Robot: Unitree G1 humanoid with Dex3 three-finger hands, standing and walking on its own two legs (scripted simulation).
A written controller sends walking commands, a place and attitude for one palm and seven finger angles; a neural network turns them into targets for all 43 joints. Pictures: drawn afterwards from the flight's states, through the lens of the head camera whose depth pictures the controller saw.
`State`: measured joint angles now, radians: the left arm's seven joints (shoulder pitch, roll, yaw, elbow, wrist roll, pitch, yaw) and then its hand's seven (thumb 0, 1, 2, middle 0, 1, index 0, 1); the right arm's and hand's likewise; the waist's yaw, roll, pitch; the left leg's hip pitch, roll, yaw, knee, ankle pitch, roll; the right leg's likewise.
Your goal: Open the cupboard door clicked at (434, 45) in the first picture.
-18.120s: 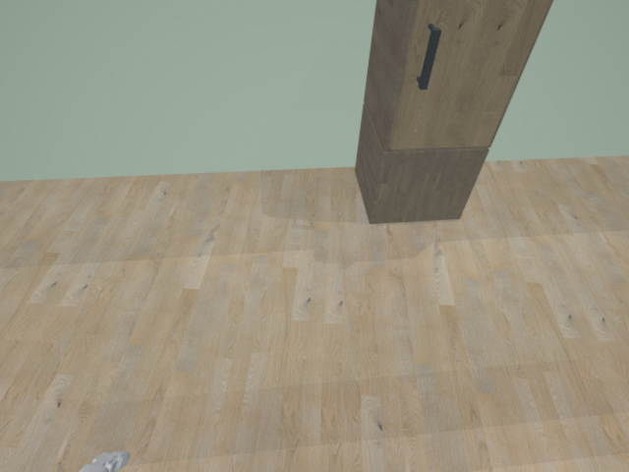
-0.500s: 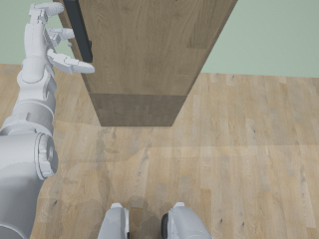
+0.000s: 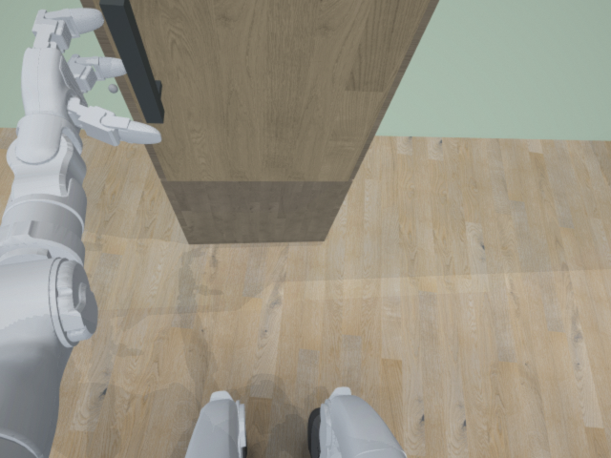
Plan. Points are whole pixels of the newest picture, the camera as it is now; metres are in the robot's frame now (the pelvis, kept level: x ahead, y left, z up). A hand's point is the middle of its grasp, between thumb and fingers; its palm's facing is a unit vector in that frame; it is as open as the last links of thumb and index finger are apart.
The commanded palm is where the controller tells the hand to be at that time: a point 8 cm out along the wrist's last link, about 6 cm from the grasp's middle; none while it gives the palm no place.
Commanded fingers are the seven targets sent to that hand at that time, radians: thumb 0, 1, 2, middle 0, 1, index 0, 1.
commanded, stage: move the hooked fingers beside the handle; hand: left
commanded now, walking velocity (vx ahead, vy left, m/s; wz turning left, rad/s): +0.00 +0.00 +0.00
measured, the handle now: (140, 54) +0.59 +0.17 +0.08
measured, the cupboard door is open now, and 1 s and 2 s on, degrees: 0 0 0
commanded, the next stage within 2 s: slide the fingers in behind the handle in 1.94 s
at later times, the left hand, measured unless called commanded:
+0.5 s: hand (104, 85) +0.54 +0.21 +0.08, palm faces +0.00 -1.00 -0.02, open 14.4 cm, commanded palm +0.53 +0.23 +0.08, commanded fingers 0.00 -0.50 0.30 -0.30 -1.20 -0.30 -1.20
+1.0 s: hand (76, 91) +0.53 +0.23 +0.08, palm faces +0.00 -1.00 -0.02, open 14.0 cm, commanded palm +0.52 +0.26 +0.08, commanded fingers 0.00 -0.50 0.30 -0.30 -1.20 -0.30 -1.20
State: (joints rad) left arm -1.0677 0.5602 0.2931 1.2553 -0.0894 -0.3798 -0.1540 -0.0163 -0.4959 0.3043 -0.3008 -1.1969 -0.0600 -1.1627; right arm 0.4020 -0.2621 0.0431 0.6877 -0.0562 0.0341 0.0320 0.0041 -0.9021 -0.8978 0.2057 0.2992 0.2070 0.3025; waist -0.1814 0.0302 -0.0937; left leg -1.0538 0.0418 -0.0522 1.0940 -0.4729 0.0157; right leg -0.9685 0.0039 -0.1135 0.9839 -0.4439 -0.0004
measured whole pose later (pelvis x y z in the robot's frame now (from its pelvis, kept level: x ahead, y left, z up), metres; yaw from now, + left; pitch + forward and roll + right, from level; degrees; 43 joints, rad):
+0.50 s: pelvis +0.01 +0.00 +0.01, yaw -2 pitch +24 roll -5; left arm -0.97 0.61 0.41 1.19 -0.09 -0.37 -0.29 -0.02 -0.50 0.30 -0.30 -1.20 -0.20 -1.18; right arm 0.40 -0.27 0.05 0.65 -0.03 0.07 0.01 0.00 -0.90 -0.90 0.21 0.30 0.21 0.30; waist -0.19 0.03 -0.09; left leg -1.01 0.06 -0.02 1.07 -0.49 0.02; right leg -0.94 0.03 -0.08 0.95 -0.44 0.01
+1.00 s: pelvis +0.00 +0.01 +0.00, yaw -3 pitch +24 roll -5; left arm -1.00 0.70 0.46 1.26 -0.08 -0.36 -0.36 -0.02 -0.50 0.30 -0.30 -1.20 -0.30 -1.20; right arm 0.39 -0.28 0.07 0.63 -0.02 0.08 -0.02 0.00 -0.90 -0.90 0.21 0.30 0.21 0.30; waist -0.20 0.02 -0.08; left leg -1.03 0.07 -0.01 1.09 -0.48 0.03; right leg -0.96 0.03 -0.07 0.97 -0.42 0.01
